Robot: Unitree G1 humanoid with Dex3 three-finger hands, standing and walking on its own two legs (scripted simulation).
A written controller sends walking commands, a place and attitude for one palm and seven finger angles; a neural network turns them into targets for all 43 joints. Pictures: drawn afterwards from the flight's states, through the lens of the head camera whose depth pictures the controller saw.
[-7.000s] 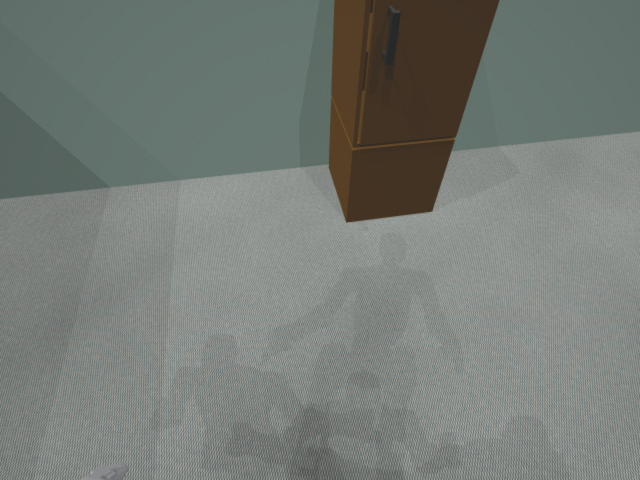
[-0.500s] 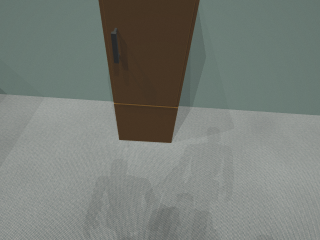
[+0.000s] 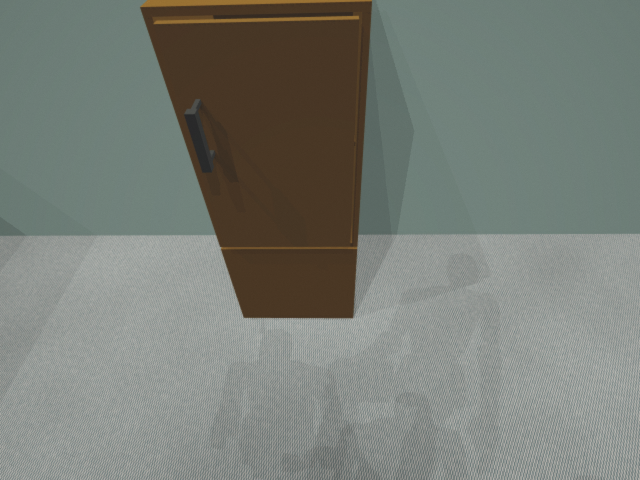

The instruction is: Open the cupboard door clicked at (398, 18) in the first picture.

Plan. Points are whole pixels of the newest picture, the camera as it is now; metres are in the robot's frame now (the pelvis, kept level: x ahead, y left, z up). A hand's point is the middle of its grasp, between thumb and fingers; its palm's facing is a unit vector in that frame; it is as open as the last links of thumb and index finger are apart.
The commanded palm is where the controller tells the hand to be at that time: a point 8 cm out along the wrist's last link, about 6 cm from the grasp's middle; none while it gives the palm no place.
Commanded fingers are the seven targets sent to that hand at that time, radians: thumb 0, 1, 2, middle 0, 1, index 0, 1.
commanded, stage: take the last steps up to it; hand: left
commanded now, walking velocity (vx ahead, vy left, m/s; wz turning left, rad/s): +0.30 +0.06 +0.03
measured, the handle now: (202, 136) +0.75 +0.27 +0.04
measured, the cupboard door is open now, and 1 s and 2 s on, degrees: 0 0 0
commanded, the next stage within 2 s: come to a stop and stand still in 0.36 s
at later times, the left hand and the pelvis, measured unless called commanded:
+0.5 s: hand out of the picture +0.13 +0.25 -0.18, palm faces +0.07 -0.99 -0.15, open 7.4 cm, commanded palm none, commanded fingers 0.00 0.90 0.90 -0.20 -0.30 -0.20 -0.30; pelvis +0.17 +0.08 +0.00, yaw -2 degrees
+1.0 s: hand (194, 397) +0.28 +0.23 -0.16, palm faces -0.01 -0.96 -0.27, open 7.4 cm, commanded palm none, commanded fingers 0.00 0.90 0.90 -0.20 -0.30 -0.20 -0.30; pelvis +0.19 +0.04 +0.00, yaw -2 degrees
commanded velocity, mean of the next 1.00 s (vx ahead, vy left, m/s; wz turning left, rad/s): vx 0.00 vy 0.02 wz -0.01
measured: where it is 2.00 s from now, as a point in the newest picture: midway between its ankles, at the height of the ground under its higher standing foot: outside the picture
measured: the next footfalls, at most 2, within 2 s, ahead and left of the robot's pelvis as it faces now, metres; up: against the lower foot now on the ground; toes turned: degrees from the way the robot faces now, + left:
left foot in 0.32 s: +0.23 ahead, +0.16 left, +0.00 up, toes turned +8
right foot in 0.76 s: +0.27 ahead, -0.05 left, +0.00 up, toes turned -8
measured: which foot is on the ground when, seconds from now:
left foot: up 0.00-0.30, down 0.32-0.80, up 0.82-1.00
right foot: down 0.00-0.32, up 0.34-0.74, down 0.76-1.00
